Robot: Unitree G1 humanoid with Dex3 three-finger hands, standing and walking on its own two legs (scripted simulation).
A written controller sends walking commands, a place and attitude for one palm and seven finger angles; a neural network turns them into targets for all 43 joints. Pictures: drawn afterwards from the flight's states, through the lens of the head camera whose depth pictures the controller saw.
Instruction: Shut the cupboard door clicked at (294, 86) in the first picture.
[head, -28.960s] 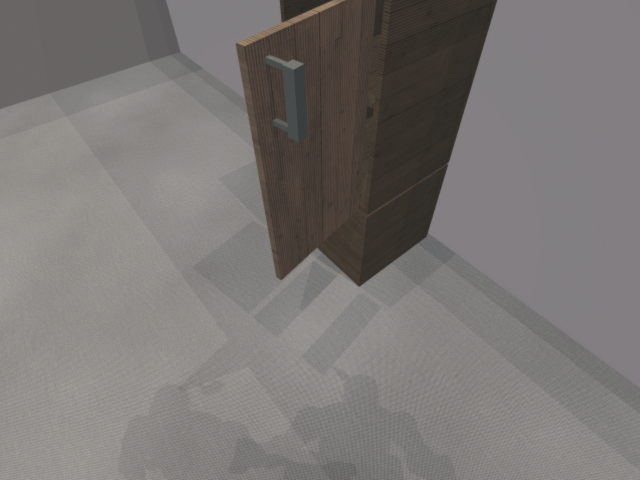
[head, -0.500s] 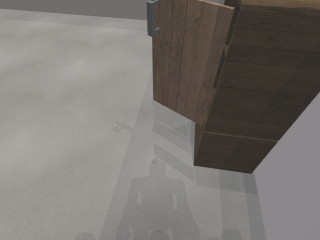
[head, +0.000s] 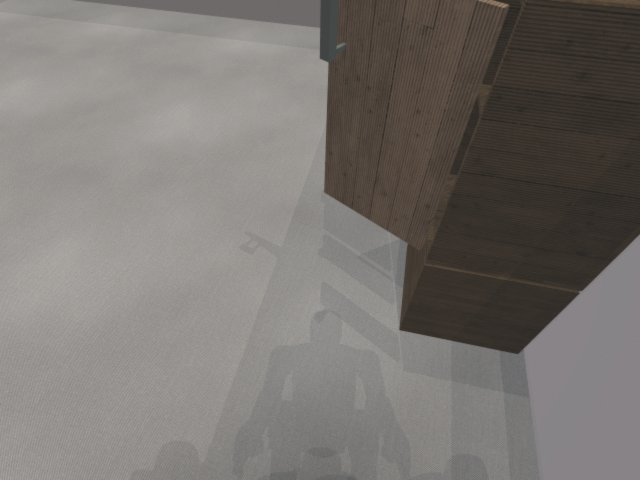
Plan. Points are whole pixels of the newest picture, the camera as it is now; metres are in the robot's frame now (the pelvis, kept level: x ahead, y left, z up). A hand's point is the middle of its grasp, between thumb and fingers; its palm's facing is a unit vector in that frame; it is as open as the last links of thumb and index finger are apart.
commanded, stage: walk to a spot facing it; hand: left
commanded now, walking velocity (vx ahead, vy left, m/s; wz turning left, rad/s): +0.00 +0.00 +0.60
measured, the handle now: (336, 22) +0.88 +0.01 +0.16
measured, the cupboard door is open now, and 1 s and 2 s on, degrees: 61 61 61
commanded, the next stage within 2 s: none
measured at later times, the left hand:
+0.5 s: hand out of the picture +0.06 +0.25 -0.15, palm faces +0.27 -0.92 -0.29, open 7.4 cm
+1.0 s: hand out of the picture -0.06 +0.14 -0.16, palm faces +0.61 -0.74 -0.29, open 7.4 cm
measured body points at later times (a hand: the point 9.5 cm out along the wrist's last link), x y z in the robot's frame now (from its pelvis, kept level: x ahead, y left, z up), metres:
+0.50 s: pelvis +0.00 +0.01 +0.01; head +0.07 +0.03 +0.45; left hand +0.05 +0.30 -0.13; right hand +0.13 -0.23 -0.13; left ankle +0.05 +0.10 -0.73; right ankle +0.02 -0.16 -0.68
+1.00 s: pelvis +0.04 -0.04 +0.00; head +0.11 -0.01 +0.44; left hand -0.09 +0.18 -0.14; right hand +0.28 -0.17 -0.15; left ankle -0.05 +0.07 -0.69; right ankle +0.04 -0.15 -0.73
